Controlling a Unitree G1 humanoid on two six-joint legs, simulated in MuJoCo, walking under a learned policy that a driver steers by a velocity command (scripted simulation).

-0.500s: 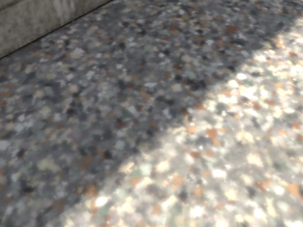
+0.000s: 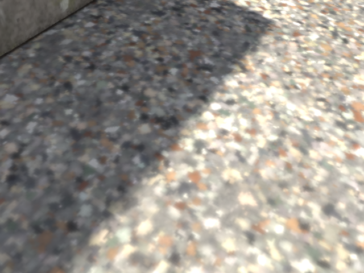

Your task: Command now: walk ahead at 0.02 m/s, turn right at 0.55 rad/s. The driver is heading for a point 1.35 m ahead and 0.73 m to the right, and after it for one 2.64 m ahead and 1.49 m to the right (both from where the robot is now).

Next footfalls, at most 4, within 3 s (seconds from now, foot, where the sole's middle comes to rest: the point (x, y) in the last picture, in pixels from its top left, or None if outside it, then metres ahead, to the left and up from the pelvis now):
0.40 right None -0.02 -0.11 -0.78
0.96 left None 0.09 0.04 -0.78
1.44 right None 0.16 -0.28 -0.78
1.98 left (280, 272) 0.51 -0.35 -0.78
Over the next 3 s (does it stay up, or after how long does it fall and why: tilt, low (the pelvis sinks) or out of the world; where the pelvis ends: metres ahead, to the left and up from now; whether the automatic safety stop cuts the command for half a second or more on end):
stays up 0.83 -0.54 -0.01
